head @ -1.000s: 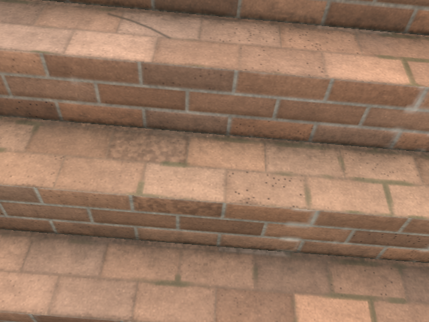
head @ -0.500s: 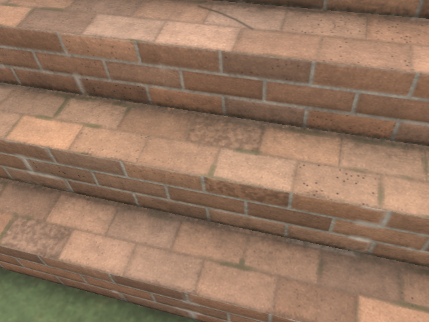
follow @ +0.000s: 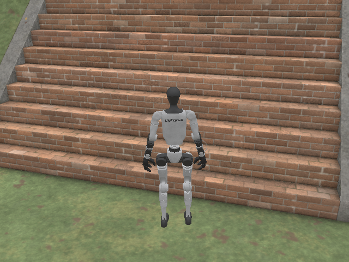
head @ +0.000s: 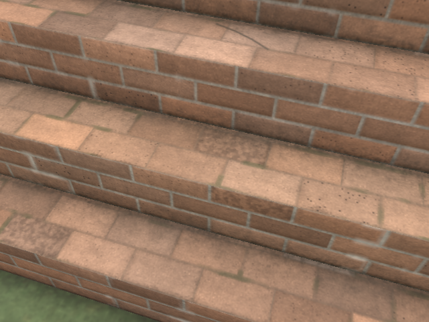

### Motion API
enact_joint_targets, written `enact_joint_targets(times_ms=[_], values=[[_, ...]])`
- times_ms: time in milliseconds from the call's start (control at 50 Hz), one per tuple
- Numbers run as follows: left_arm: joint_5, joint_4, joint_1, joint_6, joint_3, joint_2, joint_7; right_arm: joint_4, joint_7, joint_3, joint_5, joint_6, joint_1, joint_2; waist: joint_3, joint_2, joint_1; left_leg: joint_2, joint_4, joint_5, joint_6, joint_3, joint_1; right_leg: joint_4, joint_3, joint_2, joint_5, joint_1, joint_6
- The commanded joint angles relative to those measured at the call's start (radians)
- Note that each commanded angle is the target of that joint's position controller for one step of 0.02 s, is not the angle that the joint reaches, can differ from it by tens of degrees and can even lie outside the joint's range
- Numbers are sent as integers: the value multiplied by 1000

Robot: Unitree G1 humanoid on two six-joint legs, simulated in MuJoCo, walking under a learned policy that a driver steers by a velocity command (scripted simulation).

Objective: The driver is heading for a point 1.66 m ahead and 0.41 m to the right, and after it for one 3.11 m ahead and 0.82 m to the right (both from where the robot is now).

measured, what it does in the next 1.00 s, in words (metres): walks ahead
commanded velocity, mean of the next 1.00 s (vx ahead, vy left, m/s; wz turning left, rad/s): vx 0.14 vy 0.00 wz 0.01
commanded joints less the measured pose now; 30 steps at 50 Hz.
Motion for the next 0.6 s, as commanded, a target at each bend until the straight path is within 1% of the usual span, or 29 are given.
enact_joint_targets(times_ms=[20,260,520,540,560,600], values=[[0,-12,17,-10,10,84,4,-12,-3,-19,1,-9,10,-126,23,30,-7,141,-99,29,23,-126,-87,-33,65,-70,48,11,-22],[-1,32,55,-12,1,67,12,25,-3,-11,1,-12,49,-103,13,17,-11,130,-73,98,25,-107,-75,-20,67,-78,61,4,-24],[-3,51,74,-12,0,49,18,40,-7,-8,0,-13,87,-84,17,15,-14,129,-48,154,23,-94,-64,-9,68,-79,90,5,-30],[-1,53,74,-12,-2,42,18,41,-8,-5,-1,-13,90,-77,-2,17,-16,124,-62,87,24,-94,-59,-17,65,-72,43,14,-30],[2,51,66,-11,-2,42,18,38,-8,-6,-3,-12,87,-79,6,21,-18,116,-76,5,26,-97,-68,-17,60,-61,-10,9,-31],[9,39,51,-9,3,46,15,31,-9,-17,-2,-8,86,-102,29,52,-19,110,-94,-185,48,-119,-98,28,34,-25,-138,-20,-40]])
Velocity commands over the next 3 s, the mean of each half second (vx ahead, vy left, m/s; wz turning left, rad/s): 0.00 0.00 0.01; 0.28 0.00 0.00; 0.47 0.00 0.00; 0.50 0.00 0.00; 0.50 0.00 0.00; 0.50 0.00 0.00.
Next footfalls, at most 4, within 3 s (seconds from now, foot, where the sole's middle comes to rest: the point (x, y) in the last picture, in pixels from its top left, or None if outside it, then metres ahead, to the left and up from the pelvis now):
1.10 left None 0.30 0.11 -0.78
1.50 right None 0.27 -0.10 -0.78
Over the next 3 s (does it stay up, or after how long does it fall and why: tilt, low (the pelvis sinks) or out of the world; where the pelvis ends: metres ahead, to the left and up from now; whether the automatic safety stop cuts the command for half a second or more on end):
stays up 0.27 0.01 0.01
